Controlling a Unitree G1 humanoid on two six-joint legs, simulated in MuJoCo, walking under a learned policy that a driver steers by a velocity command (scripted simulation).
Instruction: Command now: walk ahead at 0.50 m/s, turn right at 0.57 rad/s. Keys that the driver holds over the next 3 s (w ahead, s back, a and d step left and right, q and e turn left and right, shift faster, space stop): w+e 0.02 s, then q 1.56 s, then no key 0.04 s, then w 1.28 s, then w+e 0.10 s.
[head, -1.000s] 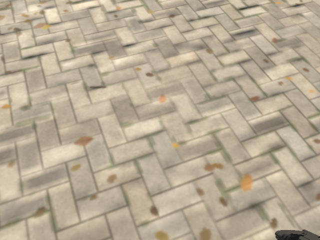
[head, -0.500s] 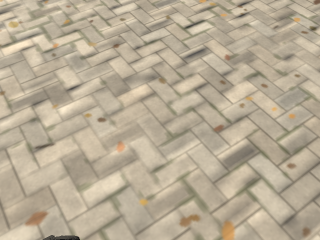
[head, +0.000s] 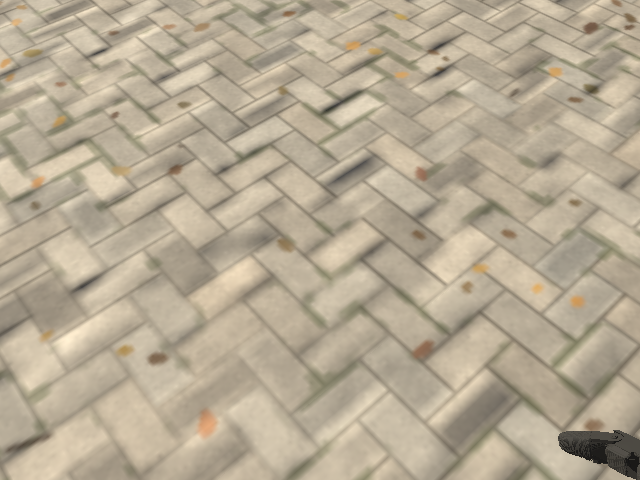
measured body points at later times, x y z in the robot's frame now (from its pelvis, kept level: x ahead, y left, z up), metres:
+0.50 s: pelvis +0.16 +0.00 +0.01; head +0.19 -0.01 +0.45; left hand +0.33 +0.28 -0.07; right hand +0.26 -0.28 -0.12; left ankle +0.12 +0.12 -0.69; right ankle +0.21 -0.11 -0.73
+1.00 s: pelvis +0.16 +0.06 +0.01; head +0.19 +0.10 +0.46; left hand +0.18 +0.39 -0.11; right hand +0.41 -0.16 -0.07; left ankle +0.15 +0.14 -0.73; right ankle +0.22 -0.10 -0.65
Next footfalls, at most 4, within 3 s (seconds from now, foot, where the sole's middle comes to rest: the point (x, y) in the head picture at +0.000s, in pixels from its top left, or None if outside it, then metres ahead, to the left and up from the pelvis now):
0.02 left None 0.17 0.13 -0.77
0.42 right None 0.25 -0.10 -0.77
0.80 left None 0.19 0.15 -0.77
1.32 right None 0.29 -0.04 -0.77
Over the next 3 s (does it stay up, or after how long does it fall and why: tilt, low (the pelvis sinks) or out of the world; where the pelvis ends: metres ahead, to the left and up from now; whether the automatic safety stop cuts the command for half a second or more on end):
stays up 0.54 0.57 0.01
